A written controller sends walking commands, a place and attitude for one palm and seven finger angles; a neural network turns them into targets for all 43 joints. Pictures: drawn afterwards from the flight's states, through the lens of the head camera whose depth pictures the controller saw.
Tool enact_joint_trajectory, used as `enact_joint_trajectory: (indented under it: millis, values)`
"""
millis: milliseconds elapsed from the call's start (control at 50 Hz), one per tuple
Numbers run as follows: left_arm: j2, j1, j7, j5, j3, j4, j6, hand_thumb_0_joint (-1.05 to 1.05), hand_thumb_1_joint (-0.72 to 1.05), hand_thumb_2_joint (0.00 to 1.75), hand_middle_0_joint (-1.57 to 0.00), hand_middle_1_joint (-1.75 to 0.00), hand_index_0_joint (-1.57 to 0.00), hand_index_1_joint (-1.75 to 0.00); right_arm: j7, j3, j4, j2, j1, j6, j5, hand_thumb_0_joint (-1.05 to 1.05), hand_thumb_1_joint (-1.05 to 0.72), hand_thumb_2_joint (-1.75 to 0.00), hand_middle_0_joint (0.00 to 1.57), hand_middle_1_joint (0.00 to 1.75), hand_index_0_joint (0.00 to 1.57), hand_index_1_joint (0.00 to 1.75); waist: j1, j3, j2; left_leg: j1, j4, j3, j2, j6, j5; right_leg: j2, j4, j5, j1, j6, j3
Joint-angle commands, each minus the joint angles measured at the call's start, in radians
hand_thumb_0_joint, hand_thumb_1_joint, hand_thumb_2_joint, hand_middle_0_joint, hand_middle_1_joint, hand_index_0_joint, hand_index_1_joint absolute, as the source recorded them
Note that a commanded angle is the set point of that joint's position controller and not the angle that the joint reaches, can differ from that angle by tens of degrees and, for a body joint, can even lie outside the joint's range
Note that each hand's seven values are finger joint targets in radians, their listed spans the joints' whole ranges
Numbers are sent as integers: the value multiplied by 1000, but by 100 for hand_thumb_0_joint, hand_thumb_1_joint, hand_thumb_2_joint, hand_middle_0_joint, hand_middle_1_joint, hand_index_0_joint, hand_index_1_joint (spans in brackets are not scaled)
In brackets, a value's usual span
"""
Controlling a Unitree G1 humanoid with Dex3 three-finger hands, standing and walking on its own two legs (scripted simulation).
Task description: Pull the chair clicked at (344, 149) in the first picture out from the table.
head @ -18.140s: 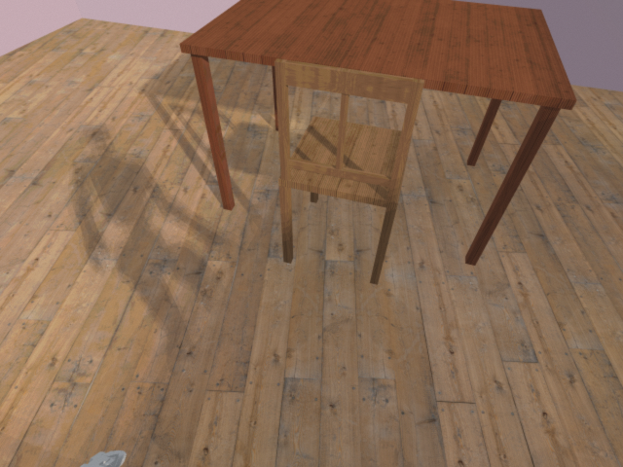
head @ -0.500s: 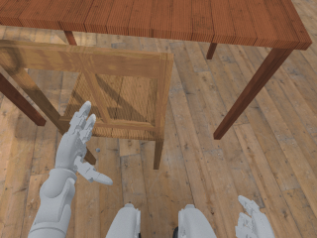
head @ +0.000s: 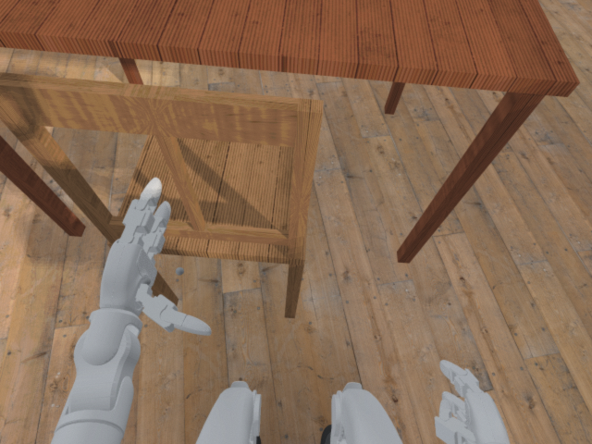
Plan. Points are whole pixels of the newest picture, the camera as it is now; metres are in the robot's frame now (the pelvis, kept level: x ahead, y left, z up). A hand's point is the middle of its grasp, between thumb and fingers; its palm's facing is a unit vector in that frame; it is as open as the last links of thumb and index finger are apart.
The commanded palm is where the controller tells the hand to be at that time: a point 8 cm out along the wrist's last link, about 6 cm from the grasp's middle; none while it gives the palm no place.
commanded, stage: aim the fingers beside a spindle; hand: left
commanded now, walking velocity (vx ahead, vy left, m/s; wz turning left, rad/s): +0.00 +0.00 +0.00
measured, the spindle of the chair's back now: (185, 188) +0.47 +0.19 +0.00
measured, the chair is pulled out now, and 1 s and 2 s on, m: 0.00 0.00 0.00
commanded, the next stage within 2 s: push the fingers through the gap in 0.22 s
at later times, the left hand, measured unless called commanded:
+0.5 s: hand (184, 261) +0.34 +0.16 +0.03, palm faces -0.05 -1.00 -0.06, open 16.9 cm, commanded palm +0.33 +0.21 +0.03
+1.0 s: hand (184, 228) +0.39 +0.16 +0.03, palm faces -0.06 -1.00 -0.03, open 16.9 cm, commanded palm +0.37 +0.21 +0.03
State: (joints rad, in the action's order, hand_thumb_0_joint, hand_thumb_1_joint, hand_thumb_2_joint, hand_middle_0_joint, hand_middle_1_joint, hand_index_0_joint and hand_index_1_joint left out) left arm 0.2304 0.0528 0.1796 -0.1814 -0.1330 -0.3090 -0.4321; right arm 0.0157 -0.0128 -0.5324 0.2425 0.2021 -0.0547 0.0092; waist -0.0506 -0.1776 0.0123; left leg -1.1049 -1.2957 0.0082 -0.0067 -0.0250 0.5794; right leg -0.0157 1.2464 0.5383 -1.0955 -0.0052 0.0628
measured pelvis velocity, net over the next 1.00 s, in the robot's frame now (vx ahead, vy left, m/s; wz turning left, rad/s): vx -0.01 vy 0.00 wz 0.00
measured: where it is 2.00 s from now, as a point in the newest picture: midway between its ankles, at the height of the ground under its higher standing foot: outside the picture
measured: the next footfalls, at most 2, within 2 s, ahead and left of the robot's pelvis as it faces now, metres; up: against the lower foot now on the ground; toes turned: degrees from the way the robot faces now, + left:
none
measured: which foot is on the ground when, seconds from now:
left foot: down 0.00-1.00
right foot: down 0.00-1.00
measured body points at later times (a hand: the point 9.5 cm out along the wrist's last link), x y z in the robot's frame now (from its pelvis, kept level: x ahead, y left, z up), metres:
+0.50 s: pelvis +0.00 -0.01 +0.00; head +0.11 +0.00 +0.43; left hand +0.34 +0.21 +0.03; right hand +0.16 -0.26 -0.11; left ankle +0.02 +0.10 -0.62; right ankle +0.03 -0.12 -0.62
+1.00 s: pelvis -0.01 +0.00 +0.00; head +0.11 +0.01 +0.43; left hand +0.39 +0.22 +0.03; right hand +0.12 -0.27 -0.11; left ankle +0.02 +0.10 -0.62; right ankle +0.03 -0.12 -0.62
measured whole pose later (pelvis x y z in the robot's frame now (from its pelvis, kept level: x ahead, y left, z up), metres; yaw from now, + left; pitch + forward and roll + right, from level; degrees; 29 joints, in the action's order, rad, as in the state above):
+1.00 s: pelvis -0.01 +0.00 +0.00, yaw +0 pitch +23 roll -2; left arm 0.30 0.35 0.22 -0.19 -0.22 -0.59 -0.42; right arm 0.02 -0.01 -0.58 0.26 0.23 -0.04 0.01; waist -0.08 -0.17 0.02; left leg -1.14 -1.30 0.01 -0.01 -0.02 0.57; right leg -0.01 1.25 0.52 -1.13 -0.01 0.07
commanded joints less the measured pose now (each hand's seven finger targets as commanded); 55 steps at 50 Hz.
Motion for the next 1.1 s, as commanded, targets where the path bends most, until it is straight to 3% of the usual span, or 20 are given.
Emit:
enact_joint_trajectory:
  millis: [0, 60, 80, 160, 240, 320, 380, 440, 560, 600, 640, 740, 760, 820, 960, 1000, 1040, 1080]
  values:
    - [141, 141, -8, -11, -81, 170, -56, 0, -50, 30, -6, -8, -6, -8, -2, 61, 129, 144, 12, -26, 5, 0, -90, -90, 20, 30, 20, 30, 12, -355, 65, 241, 191, 33, 11, 14, -313, 25, -150, -245, 227, -27, -20]
    - [105, 79, 30, -34, -33, 223, -49, 0, -50, 30, -6, -8, -6, -8, -5, 65, 146, 147, 16, -28, 13, 0, -90, -90, 20, 30, 20, 30, 12, -394, 59, 287, 200, 36, 4, 13, -367, 27, -161, -288, 259, -27, -19]
    - [84, 98, 41, -39, 4, 257, -49, 0, -50, 30, -6, -8, -6, -8, -4, 64, 150, 147, 16, -30, 15, 0, -90, -90, 20, 30, 20, 30, -2, -401, 55, 299, 201, 41, 3, 12, -370, 26, -164, -290, 261, -24, -16]
    - [91, 143, 28, -38, 5, 260, -53, 0, -50, 30, -6, -8, -6, -8, 8, 64, 132, 152, 21, -37, 14, 0, -90, -90, 20, 30, 20, 30, -29, -332, 22, 267, 193, 52, 0, 6, -326, 27, -166, -251, 210, -20, -10]
    - [141, 174, -22, -13, -63, 200, -72, 0, -50, 30, -6, -8, -6, -8, 10, 63, 113, 152, 21, -40, 4, 0, -90, -90, 20, 30, 20, 30, -12, -284, 15, 216, 187, 50, 7, 8, -266, 27, -155, -194, 175, -25, -11]
    - [145, 229, -33, 6, -64, 181, -85, 0, -50, 30, -6, -8, -6, -8, 6, 62, 114, 148, 12, -36, 2, 0, -90, -90, 20, 30, 20, 30, -7, -318, 47, 228, 184, 42, 11, 10, -255, 23, -152, -185, 175, -27, -20]
    - [176, 266, -23, 1, -86, 198, -84, 0, -50, 30, -6, -8, -6, -8, 7, 62, 112, 148, 19, -35, 2, 0, -90, -90, 20, 30, 20, 30, 0, -392, 68, 247, 176, 36, 10, 9, -296, 23, -148, -229, 221, -26, -32]
    - [148, 258, -1, -14, -62, 171, -60, 0, -50, 30, -6, -8, -6, -8, 8, 61, 111, 150, 26, -34, 6, 0, -90, -90, 20, 30, 20, 30, -11, -413, 52, 258, 177, 38, 7, 7, -328, 25, -153, -266, 242, -24, -30]
    - [142, 318, 16, -27, -69, 62, -22, 0, -50, 30, -6, -8, -6, -8, 14, 59, 92, 154, 41, -27, 12, 0, -90, -90, 20, 30, 20, 30, -23, -360, 8, 202, 171, 26, 11, 2, -292, 22, -174, -265, 252, -16, -39]
    - [179, 354, 14, -27, -108, 38, -28, 0, -50, 30, -6, -8, -6, -8, 17, 59, 86, 154, 46, -24, 12, 0, -90, -90, 20, 30, 20, 30, -23, -355, -21, 172, 165, 18, 12, 0, -281, 20, -179, -267, 274, -13, -49]
    - [190, 360, 11, -24, -117, 46, -43, 0, -50, 30, -6, -8, -6, -8, 17, 59, 88, 153, 47, -26, 10, 0, -90, -90, 20, 30, 20, 30, -16, -377, 0, 182, 164, 18, 12, 0, -315, 22, -167, -301, 284, -16, -50]
    - [205, 444, 22, -15, -116, 42, -77, 0, -50, 30, -6, -8, -6, -8, 15, 62, 70, 154, 59, -27, 8, 0, -90, -90, 20, 30, 20, 30, -30, -387, 29, 202, 161, 22, 8, 2, -316, 22, -164, -288, 259, -18, -51]
    - [169, 474, 28, -12, -76, 28, -79, 0, -50, 30, -6, -8, -6, -8, 14, 59, 67, 151, 57, -28, 8, 0, -90, -90, 20, 30, 20, 30, -42, -375, 50, 208, 163, 21, 11, 2, -296, 22, -171, -267, 242, -17, -50]
    - [221, 540, 34, -19, -119, -16, -83, 0, -50, 30, -6, -8, -6, -8, 19, 59, 48, 160, 67, -28, 8, 0, -90, -90, 20, 30, 20, 30, -47, -369, 39, 200, 161, 24, 9, 0, -266, 24, -182, -229, 233, -18, -54]
    - [225, 536, 39, -18, -137, -94, -58, 0, -50, 30, -6, -8, -6, -8, 10, 61, 50, 165, 86, -14, 7, 0, -90, -90, 20, 30, 20, 30, -27, -425, 84, 262, 177, 32, 4, 12, -362, 23, -159, -294, 224, -24, -35]
    - [203, 575, 32, -15, -116, -108, -55, 0, -50, 30, -6, -8, -6, -8, 6, 60, 46, 165, 90, -8, 5, 0, -90, -90, 20, 30, 20, 30, -40, -411, 82, 270, 180, 37, 2, 14, -352, 23, -161, -275, 196, -22, -28]
    - [220, 601, 20, -10, -135, -160, -54, 0, -50, 30, -6, -8, -6, -8, 6, 59, 42, 170, 100, -2, 5, 0, -90, -90, 20, 30, 20, 30, -53, -371, 25, 231, 181, 41, 1, 8, -311, 28, -169, -242, 188, -20, -28]
    - [219, 660, 10, 1, -133, -172, -66, 0, -50, 30, -6, -8, -6, -8, 6, 60, 37, 170, 107, 1, 2, 0, -90, -90, 20, 30, 20, 30, -58, -375, 36, 225, 177, 40, 2, 8, -301, 27, -165, -235, 178, -19, -30]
